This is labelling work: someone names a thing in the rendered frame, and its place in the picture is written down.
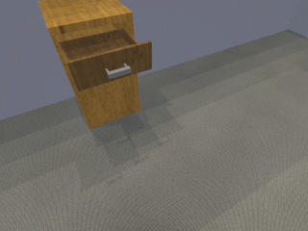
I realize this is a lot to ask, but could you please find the drawer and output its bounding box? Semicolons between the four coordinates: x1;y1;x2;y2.
59;28;152;91

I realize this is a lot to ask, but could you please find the cabinet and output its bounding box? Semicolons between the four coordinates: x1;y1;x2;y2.
38;0;140;129

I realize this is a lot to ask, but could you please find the handle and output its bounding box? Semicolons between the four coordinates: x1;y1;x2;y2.
105;63;132;79

